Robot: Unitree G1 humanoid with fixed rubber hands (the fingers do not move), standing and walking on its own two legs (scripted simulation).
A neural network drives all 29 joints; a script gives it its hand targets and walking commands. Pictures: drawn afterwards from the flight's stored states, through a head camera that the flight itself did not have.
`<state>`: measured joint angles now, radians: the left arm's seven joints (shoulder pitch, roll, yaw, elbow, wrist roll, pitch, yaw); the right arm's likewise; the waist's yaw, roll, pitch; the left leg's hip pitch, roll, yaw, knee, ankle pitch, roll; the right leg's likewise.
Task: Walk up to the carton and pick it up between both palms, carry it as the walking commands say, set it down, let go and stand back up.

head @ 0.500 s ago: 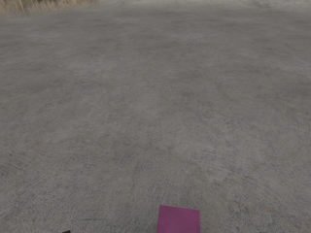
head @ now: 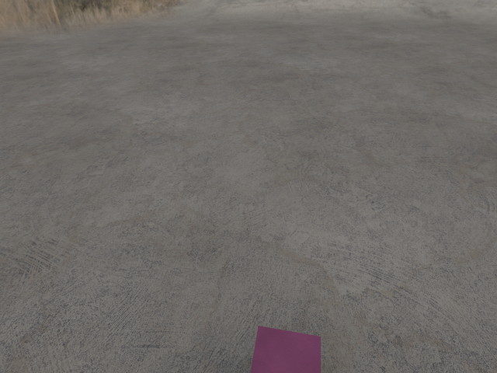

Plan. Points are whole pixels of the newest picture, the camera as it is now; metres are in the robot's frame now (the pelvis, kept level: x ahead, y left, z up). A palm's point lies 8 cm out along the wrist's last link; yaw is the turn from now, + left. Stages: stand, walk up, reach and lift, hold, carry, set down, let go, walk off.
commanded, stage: stand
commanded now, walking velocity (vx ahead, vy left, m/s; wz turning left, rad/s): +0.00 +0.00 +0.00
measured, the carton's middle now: out of the picture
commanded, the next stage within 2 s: none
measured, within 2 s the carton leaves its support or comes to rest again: neither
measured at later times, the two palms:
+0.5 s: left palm out of the picture +0.02 +0.30 -0.11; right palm out of the picture +0.02 -0.29 -0.12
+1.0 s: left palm out of the picture +0.02 +0.30 -0.11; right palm out of the picture +0.04 -0.28 -0.11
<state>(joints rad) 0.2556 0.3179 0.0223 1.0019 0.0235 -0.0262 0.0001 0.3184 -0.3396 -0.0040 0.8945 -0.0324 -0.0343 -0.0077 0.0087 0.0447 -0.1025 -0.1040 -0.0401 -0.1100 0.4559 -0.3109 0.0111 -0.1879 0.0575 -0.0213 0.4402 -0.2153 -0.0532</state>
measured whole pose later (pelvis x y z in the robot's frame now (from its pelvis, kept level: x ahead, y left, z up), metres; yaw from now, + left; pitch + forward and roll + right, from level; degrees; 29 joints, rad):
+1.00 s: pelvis -0.02 +0.01 +0.01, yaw +0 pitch -4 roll +0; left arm 0.17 0.33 0.00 1.15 0.01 -0.02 0.00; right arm 0.22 -0.35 0.01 1.07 -0.01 -0.03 -0.01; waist 0.02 0.02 0.00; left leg -0.06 -0.06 -0.12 0.37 -0.23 0.02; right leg -0.14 0.04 0.00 0.35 -0.14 -0.03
